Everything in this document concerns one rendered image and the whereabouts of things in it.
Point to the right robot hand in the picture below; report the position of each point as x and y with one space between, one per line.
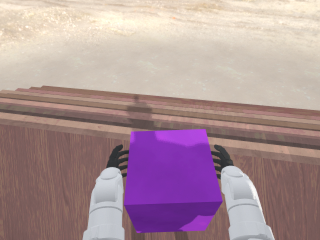
224 160

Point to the right robot forearm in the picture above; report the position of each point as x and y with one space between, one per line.
244 209

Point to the carton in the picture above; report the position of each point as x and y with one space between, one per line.
171 181

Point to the left robot forearm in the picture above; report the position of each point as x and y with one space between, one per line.
106 207

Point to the left robot hand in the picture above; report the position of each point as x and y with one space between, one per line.
114 160

